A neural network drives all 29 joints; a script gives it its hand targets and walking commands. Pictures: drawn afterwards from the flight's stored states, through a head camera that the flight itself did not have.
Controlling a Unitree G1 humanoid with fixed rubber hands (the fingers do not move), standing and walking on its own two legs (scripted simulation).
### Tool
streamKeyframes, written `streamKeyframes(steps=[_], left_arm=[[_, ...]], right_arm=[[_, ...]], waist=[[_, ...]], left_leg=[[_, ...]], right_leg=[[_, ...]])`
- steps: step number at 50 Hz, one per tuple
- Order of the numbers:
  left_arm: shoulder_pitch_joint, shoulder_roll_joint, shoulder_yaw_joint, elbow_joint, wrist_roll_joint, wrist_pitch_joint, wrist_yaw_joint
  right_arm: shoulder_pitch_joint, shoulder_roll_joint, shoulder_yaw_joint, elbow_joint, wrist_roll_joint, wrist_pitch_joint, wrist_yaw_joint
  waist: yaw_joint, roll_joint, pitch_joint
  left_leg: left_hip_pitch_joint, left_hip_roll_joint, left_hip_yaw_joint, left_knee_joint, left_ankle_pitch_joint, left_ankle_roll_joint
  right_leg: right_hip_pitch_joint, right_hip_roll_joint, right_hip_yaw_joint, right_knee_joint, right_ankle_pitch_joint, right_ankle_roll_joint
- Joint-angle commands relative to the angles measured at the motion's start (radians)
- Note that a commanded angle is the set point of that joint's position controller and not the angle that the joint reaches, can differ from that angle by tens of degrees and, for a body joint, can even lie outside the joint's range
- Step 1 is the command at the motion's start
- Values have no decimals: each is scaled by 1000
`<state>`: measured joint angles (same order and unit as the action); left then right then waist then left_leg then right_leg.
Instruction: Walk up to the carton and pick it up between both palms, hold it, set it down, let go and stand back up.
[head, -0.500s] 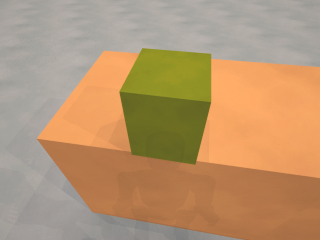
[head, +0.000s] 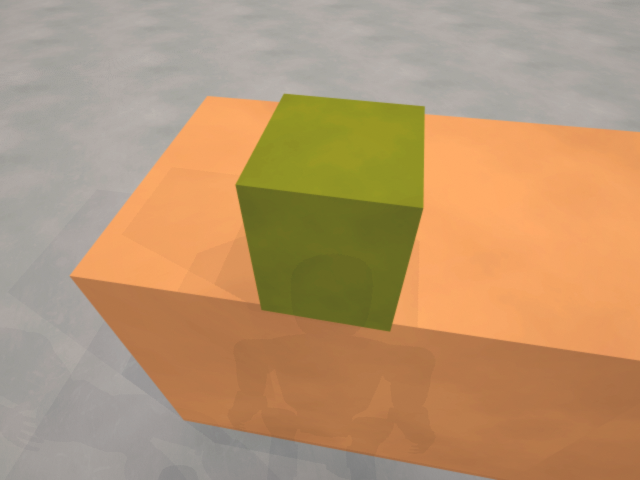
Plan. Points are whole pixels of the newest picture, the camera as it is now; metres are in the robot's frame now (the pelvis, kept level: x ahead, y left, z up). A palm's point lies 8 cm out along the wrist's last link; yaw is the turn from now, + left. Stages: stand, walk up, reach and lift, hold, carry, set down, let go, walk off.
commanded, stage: stand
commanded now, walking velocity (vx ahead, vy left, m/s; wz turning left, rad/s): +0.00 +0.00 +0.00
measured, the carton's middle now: (337, 214) +0.46 -0.02 +0.09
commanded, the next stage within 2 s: none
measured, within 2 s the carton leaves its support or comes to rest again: neither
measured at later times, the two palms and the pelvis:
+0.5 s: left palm out of the picture +0.01 +0.24 -0.13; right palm out of the picture +0.00 -0.24 -0.14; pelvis +0.01 +0.00 +0.00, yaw +0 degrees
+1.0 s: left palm out of the picture +0.01 +0.24 -0.14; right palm out of the picture +0.00 -0.23 -0.14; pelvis +0.01 +0.00 +0.00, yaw -1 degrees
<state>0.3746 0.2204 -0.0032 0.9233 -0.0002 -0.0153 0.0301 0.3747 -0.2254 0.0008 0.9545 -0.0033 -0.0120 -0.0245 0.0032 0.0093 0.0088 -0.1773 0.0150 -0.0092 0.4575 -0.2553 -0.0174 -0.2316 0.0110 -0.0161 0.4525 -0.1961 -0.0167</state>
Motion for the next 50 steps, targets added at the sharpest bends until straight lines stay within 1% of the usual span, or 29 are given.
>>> streamKeyframes(steps=[1, 6, 10, 15, 17, 25, 27, 31, 35, 38, 42, 45, 49, 50], left_arm=[[53, 117, 27, -32, -2, -14, 8], [54, 112, 25, -18, 0, -11, 10], [49, 109, 25, -8, -1, -12, 11], [45, 103, 26, 3, -2, -13, 13], [49, 102, 25, 7, -3, -12, 14], [46, 91, 23, 28, -1, -10, 16], [44, 88, 23, 32, -3, -10, 17], [43, 84, 21, 43, -2, -8, 18], [42, 82, 20, 53, -3, -9, 19], [40, 81, 22, 60, -2, -9, 20], [37, 79, 21, 66, -3, -8, 21], [38, 74, 20, 72, -3, -7, 22], [39, 72, 21, 77, -1, -7, 22], [36, 71, 19, 79, -1, -8, 23]], right_arm=[[56, -115, -26, -31, 0, -11, -8], [56, -109, -24, -16, 1, -7, -10], [59, -102, -23, -6, 0, -7, -11], [51, -95, -23, 3, 1, -9, -13], [51, -98, -24, 6, 2, -9, -14], [52, -86, -22, 20, 1, -7, -17], [53, -89, -24, 26, 2, -7, -18], [50, -78, -21, 32, 3, -7, -19], [49, -85, -25, 32, 3, -8, -21], [46, -74, -23, 39, 2, -6, -21], [48, -71, -23, 47, 3, -6, -22], [42, -71, -23, 49, 1, -5, -24], [48, -67, -24, 57, 2, -4, -24], [44, -67, -23, 57, 3, -5, -24]], waist=[[1, -11, 55], [-1, -3, 81], [-2, -18, 82], [1, -1, 63], [1, -8, 59], [1, -3, 68], [1, -12, 68], [3, 2, 67], [2, -17, 66], [1, 1, 62], [1, -19, 67], [2, -2, 74], [2, -2, 74], [1, -10, 72]], left_leg=[[-63, 74, -90, -91, 37, 27], [-72, 72, -84, -94, 25, 27], [-67, 72, -83, -96, 22, 24], [-57, 74, -82, -99, 39, 27], [-46, 76, -83, -99, 62, 23], [-48, 74, -77, -107, 49, 24], [-44, 76, -77, -108, 62, 22], [-43, 76, -75, -111, 64, 22], [-34, 79, -74, -109, 79, 23], [-32, 78, -70, -108, 72, 24], [-29, 79, -70, -111, 74, 21], [-28, 80, -67, -113, 77, 21], [-29, 78, -68, -118, 71, 20], [-21, 80, -68, -117, 81, 21]], right_leg=[[2, -99, 126, -102, 4, -5], [-10, -98, 132, -113, -15, -4], [-12, -98, 131, -117, -25, -4], [10, -99, 134, -110, 10, -4], [10, -96, 130, -104, 31, -3], [11, -96, 131, -109, 23, 0], [14, -94, 131, -106, 34, 0], [19, -98, 131, -104, 46, -2], [22, -97, 129, -104, 62, 0], [23, -98, 133, -105, 57, -1], [17, -95, 129, -107, 59, 2], [19, -97, 133, -106, 63, 2], [16, -95, 136, -110, 49, 3], [16, -95, 135, -110, 62, 3]])
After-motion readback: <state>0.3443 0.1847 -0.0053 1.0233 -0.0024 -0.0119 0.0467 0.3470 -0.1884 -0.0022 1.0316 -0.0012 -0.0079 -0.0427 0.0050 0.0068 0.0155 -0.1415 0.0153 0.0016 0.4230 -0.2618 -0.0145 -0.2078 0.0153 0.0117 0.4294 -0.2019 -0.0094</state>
